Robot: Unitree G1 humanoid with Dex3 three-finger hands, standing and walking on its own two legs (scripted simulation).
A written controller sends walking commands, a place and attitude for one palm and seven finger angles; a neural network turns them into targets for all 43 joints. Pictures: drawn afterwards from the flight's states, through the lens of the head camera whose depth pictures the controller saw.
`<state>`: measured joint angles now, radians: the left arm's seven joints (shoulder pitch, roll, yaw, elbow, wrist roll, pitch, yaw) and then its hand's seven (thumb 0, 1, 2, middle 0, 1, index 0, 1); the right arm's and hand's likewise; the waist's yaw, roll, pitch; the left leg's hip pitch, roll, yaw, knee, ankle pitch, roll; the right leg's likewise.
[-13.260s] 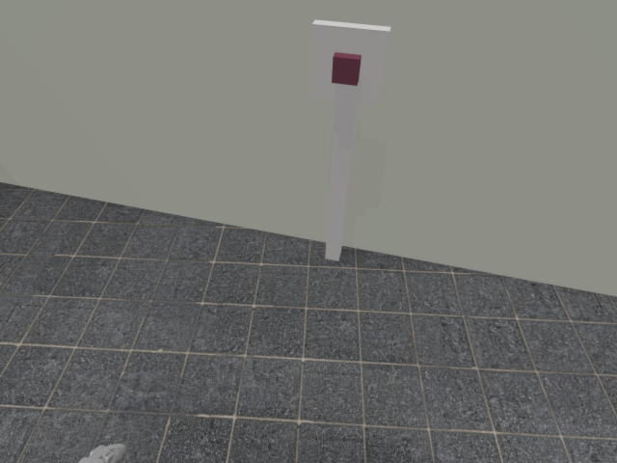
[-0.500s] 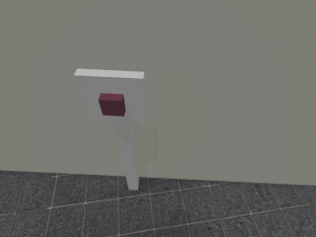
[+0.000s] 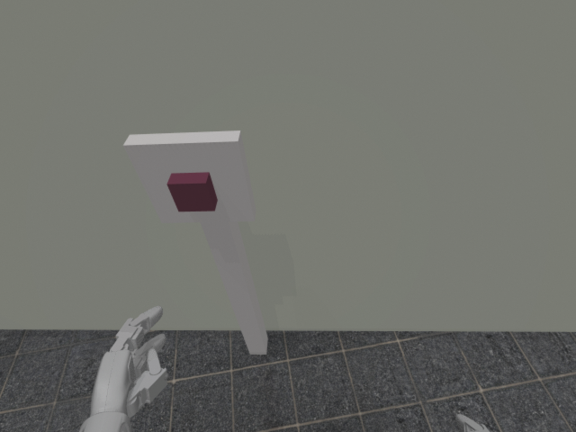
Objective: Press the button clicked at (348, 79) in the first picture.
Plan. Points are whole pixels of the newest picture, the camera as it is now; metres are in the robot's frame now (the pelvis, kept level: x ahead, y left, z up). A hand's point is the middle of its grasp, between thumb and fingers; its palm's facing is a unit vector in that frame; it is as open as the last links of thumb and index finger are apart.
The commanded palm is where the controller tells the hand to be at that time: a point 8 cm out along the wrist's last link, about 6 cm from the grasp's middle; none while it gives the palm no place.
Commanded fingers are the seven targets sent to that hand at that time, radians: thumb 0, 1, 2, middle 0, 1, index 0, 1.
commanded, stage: raise the hand and make a fist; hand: left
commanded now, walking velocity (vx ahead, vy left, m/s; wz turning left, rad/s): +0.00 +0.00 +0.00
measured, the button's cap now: (194, 191) +0.49 +0.17 +0.08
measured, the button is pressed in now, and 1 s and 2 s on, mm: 0 0 0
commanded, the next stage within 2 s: aim a knuckle at the button in 1.78 s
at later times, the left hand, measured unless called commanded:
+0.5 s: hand (189, 401) +0.18 +0.14 +0.00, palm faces -0.17 -0.98 -0.06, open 3.5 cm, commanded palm +0.14 +0.22 +0.00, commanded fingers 0.00 0.90 0.90 -1.22 -1.41 -1.22 -1.41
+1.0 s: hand (129, 376) +0.19 +0.20 +0.04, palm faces +0.00 -1.00 -0.05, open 3.1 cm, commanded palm +0.17 +0.26 +0.04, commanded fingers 0.00 0.90 0.90 -1.30 -1.50 -1.30 -1.50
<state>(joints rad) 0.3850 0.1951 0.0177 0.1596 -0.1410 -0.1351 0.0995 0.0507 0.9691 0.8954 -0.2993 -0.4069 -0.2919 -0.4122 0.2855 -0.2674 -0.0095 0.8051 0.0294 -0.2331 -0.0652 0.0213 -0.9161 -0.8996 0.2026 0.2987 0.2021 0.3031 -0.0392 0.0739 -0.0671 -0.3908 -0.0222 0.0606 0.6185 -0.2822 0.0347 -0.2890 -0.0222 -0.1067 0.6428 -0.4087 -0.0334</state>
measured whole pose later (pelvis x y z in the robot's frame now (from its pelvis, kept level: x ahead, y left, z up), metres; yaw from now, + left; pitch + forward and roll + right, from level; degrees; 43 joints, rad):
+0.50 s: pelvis -0.05 -0.03 -0.06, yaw +0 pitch +11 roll -1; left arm 0.32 0.25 0.11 0.03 -0.28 -0.43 -0.37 0.02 0.90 0.90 -0.96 -1.12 -0.95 -1.12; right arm 0.18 -0.21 0.04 0.57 0.05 -0.17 -0.07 0.02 -0.90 -0.90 0.20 0.30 0.20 0.30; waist 0.01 0.05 -0.10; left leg -0.86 0.05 -0.01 1.09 -0.42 -0.01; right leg -0.73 0.03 -0.16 1.07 -0.55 -0.08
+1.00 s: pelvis -0.02 +0.02 -0.03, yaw -1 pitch +9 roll -3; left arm 0.43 0.25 0.15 -0.12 -0.27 -0.34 -0.20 0.02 0.90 0.90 -1.30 -1.49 -1.29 -1.50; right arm 0.22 -0.24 0.01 0.53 0.04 -0.19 -0.06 0.02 -0.90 -0.90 0.20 0.30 0.20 0.30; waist 0.00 0.03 -0.10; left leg -0.69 0.02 0.05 0.92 -0.39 0.06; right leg -0.56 0.00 -0.10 0.88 -0.47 -0.02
